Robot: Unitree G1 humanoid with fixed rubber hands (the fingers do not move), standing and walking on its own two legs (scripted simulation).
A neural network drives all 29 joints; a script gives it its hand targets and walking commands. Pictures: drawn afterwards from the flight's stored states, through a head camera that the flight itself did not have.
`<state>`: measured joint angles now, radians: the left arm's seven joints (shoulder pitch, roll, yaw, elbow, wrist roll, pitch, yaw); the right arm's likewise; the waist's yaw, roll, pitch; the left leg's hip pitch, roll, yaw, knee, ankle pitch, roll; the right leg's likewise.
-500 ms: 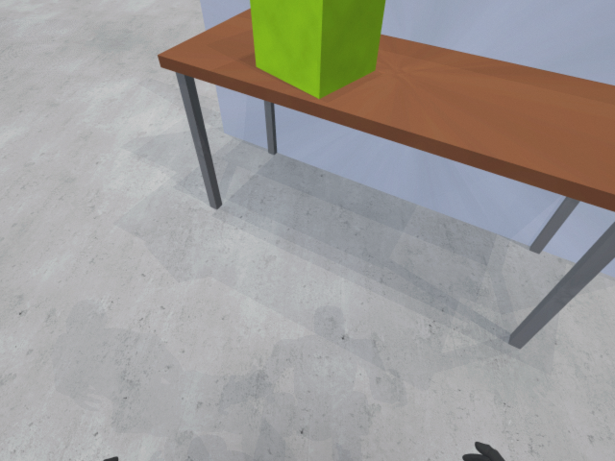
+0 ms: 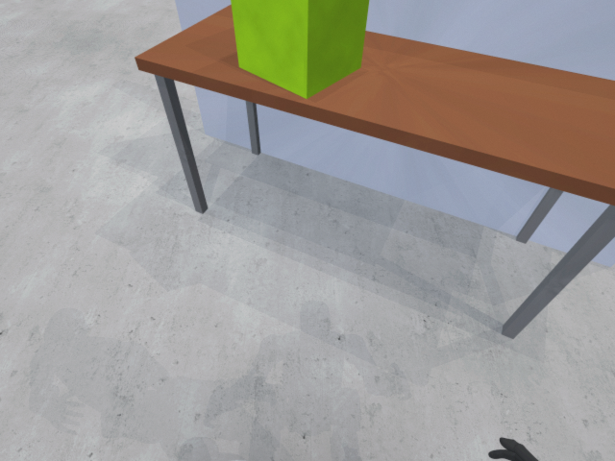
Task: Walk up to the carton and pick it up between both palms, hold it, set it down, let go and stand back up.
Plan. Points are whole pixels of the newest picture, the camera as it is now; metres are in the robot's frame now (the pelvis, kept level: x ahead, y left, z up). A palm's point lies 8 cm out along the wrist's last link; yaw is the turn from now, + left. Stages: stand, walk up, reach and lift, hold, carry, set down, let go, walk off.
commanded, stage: walk up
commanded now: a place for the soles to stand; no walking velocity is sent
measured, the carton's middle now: (300, 16) +1.17 +0.00 +0.09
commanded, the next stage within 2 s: none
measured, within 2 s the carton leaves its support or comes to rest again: neither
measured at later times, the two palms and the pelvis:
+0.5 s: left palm (87, 343) +0.31 +0.35 -0.10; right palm (492, 460) +0.14 -0.26 -0.12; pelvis +0.15 +0.06 -0.02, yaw -12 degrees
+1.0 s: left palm (97, 256) +0.50 +0.41 -0.13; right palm (418, 317) +0.35 -0.20 -0.11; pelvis +0.37 +0.12 -0.02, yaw -15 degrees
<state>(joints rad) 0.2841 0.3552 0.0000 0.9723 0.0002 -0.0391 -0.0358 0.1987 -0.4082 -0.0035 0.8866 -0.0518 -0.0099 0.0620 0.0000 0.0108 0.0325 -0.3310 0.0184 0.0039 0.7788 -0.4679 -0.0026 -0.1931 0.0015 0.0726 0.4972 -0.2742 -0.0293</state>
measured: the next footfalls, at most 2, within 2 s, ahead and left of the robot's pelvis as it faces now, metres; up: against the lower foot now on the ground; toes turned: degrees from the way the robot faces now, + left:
left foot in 0.08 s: +0.10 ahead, +0.15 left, +0.00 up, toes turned +0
right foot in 0.52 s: +0.28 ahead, -0.08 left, +0.00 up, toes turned -14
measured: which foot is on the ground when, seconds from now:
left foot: up 0.00-0.06, down 0.08-0.52, up 0.54-0.86, down 0.88-1.00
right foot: down 0.00-0.08, up 0.10-0.50, down 0.52-0.90, up 0.92-1.00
